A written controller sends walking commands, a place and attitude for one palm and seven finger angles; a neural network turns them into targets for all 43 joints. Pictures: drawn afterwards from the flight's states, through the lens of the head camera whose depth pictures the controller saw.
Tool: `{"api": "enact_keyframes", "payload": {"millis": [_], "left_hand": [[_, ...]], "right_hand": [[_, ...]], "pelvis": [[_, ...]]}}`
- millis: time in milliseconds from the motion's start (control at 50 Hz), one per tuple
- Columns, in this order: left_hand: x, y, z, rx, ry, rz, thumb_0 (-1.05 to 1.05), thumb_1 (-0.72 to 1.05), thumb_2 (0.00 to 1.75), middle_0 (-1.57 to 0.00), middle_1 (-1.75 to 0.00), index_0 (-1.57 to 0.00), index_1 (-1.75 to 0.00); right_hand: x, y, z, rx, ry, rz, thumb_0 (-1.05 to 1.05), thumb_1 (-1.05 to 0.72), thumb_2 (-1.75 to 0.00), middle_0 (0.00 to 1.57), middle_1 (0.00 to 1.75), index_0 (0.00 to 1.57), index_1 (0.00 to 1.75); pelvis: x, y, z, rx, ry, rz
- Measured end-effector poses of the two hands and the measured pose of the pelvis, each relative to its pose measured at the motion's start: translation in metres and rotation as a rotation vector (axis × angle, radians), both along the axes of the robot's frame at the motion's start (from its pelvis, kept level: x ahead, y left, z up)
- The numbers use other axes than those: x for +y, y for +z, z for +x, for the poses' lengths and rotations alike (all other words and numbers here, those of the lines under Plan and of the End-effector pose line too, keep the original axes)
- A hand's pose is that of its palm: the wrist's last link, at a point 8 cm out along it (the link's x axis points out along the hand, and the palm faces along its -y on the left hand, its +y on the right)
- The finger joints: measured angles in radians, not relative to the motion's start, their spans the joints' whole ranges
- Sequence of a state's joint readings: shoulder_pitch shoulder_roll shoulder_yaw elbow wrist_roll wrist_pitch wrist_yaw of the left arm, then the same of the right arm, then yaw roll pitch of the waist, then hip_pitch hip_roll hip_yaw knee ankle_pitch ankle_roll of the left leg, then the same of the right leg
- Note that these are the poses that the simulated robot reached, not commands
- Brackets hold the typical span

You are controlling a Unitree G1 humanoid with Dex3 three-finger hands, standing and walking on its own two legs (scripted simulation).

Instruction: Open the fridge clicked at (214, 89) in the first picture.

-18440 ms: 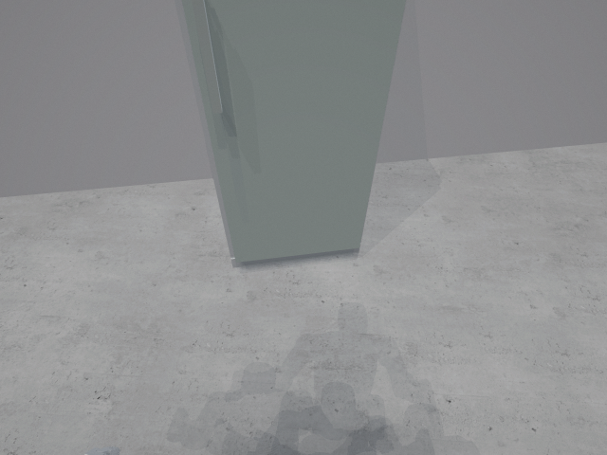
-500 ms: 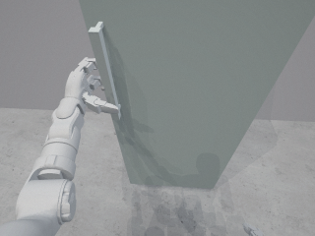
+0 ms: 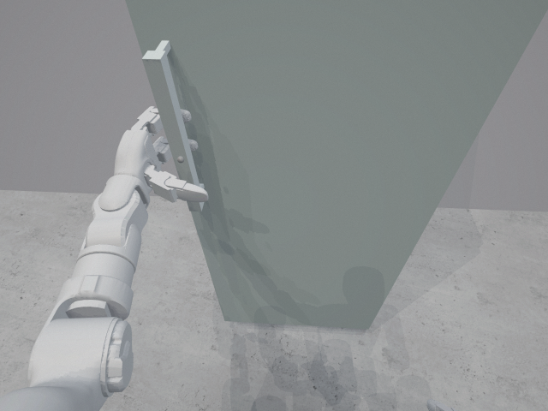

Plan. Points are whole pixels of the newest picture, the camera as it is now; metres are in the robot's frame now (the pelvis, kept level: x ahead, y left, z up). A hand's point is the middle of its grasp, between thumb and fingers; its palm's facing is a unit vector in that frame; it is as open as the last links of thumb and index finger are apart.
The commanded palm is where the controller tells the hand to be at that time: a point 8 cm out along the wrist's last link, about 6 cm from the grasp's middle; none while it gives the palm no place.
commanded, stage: slide the fingers in behind the handle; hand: left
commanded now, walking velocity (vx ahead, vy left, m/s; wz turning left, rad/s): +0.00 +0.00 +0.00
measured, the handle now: (183, 138) +0.49 +0.15 +0.15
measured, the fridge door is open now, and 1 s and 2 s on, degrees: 0 0 0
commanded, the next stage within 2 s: grip the handle and tug to test in 0.64 s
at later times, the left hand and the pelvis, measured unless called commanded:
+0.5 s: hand (186, 157) +0.43 +0.14 +0.16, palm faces -0.05 -1.00 +0.00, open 14.0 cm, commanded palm +0.41 +0.18 +0.16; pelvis +0.00 +0.01 +0.00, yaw +0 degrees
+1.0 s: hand (188, 158) +0.43 +0.13 +0.16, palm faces -0.04 -1.00 +0.00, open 12.4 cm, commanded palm +0.41 +0.18 +0.16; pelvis -0.01 +0.01 +0.00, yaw +0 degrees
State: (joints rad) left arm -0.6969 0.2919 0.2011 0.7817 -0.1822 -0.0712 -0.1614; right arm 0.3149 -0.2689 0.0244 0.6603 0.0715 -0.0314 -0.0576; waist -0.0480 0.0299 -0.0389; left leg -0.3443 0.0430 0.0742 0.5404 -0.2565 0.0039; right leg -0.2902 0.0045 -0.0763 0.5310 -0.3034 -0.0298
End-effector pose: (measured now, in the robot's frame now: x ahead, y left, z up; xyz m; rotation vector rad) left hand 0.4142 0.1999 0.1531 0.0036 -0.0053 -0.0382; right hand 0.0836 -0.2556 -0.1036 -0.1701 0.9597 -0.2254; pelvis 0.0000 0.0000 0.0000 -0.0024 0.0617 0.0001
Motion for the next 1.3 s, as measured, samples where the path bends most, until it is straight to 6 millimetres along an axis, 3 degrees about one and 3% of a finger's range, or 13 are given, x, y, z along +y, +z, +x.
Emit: {"api": "enact_keyframes", "payload": {"millis": [260,840,1000,1300], "left_hand": [[-0.012,-0.001,0.002,0.002,-0.015,-0.010,-0.01,-0.50,0.30,-0.30,-1.20,-0.30,-1.20],[-0.010,0.002,0.000,-0.010,-0.008,-0.004,-0.01,-0.48,0.31,-0.30,-1.20,-0.30,-1.21],[-0.011,0.002,0.000,-0.013,-0.007,-0.002,-0.01,-0.26,0.40,-0.33,-1.23,-0.32,-1.24],[-0.010,0.001,0.003,-0.016,-0.005,-0.002,0.00,0.41,0.69,-0.40,-1.33,-0.39,-1.33]], "right_hand": [[0.005,0.001,0.003,-0.016,0.007,0.002,0.01,-0.90,-0.90,0.20,0.30,0.20,0.30],[0.016,0.002,-0.003,-0.015,0.011,0.007,0.01,-0.90,-0.90,0.20,0.30,0.20,0.30],[0.014,0.000,-0.005,-0.008,0.013,0.006,0.01,-0.90,-0.90,0.20,0.30,0.20,0.30],[0.011,0.000,-0.006,0.000,0.003,0.010,0.01,-0.90,-0.90,0.20,0.30,0.20,0.30]], "pelvis": [[0.004,0.000,-0.002,0.003,-0.001,-0.001],[0.011,0.000,-0.006,-0.001,-0.003,-0.005],[0.011,0.000,-0.006,0.000,0.001,-0.006],[0.008,0.000,-0.003,0.006,-0.005,-0.004]]}}
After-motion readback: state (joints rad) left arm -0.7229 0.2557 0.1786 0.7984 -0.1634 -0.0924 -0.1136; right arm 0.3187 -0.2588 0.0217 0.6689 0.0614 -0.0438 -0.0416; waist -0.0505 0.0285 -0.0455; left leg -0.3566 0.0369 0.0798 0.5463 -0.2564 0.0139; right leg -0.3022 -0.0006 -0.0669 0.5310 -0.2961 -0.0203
